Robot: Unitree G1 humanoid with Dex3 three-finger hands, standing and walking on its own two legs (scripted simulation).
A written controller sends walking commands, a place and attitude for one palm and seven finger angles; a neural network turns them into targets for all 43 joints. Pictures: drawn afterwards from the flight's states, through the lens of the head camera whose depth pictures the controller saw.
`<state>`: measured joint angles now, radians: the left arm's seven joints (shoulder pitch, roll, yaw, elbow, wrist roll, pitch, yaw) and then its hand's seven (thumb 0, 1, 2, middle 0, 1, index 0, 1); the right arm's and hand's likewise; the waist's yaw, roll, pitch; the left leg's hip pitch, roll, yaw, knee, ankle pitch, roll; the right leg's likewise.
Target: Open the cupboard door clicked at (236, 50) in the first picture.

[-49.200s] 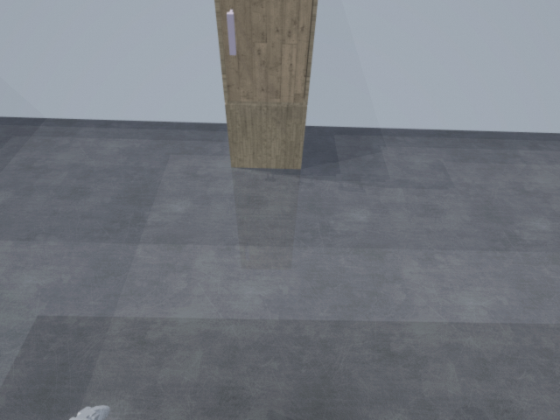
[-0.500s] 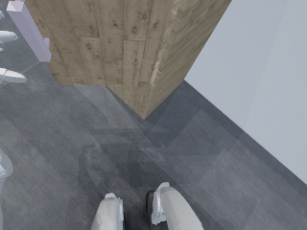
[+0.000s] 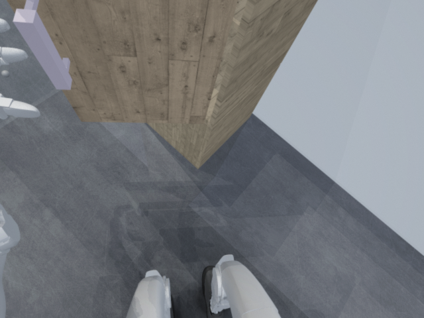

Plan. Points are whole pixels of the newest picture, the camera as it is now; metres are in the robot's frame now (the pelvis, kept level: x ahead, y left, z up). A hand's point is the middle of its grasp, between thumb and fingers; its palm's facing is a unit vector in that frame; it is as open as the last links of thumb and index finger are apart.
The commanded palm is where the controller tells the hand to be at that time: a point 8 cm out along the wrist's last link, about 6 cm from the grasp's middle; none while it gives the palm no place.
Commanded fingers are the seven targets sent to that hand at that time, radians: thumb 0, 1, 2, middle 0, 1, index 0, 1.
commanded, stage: move the hooked fingers beside the handle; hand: left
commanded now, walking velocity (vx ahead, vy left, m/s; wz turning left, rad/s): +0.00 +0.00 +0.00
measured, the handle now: (49, 45) +0.58 +0.24 +0.05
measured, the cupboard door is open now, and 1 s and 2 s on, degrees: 45 45 46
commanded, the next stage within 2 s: slide the fingers in behind the handle in 0.24 s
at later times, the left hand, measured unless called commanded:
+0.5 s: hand (16, 72) +0.52 +0.27 +0.06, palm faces +0.02 -1.00 -0.01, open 14.0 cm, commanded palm +0.51 +0.30 +0.06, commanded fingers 0.00 -0.50 0.30 -0.30 -1.20 -0.30 -1.20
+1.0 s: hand (36, 75) +0.51 +0.25 +0.06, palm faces +0.01 -1.00 +0.00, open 14.0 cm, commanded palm +0.50 +0.27 +0.06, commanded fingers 0.00 -0.50 0.30 -0.30 -1.20 -0.30 -1.20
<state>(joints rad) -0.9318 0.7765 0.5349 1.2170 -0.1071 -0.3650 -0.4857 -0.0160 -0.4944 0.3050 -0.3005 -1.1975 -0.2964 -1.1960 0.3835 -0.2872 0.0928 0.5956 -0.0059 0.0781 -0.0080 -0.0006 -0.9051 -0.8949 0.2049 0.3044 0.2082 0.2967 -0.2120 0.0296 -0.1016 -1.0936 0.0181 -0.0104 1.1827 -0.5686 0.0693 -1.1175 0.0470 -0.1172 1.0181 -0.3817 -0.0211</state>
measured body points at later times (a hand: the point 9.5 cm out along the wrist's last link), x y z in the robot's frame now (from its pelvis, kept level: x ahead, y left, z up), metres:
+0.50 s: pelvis +0.00 +0.00 +0.00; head +0.18 +0.05 +0.41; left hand +0.51 +0.33 +0.06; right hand +0.00 -0.27 -0.09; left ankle -0.02 +0.07 -0.65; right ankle +0.05 -0.12 -0.65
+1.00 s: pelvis +0.01 +0.00 +0.00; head +0.17 +0.04 +0.42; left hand +0.51 +0.30 +0.06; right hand +0.02 -0.27 -0.09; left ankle -0.02 +0.07 -0.65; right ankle +0.05 -0.12 -0.65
